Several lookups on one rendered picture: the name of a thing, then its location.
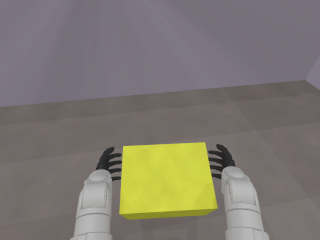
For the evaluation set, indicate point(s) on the robot right forearm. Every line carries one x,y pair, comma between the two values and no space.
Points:
243,214

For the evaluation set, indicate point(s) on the left robot hand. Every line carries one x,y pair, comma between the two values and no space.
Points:
104,163

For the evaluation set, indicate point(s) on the carton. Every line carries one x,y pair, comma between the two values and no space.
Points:
166,180

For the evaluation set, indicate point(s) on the robot left forearm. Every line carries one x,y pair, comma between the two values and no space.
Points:
94,209

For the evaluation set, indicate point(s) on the right robot hand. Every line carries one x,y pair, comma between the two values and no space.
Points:
226,160

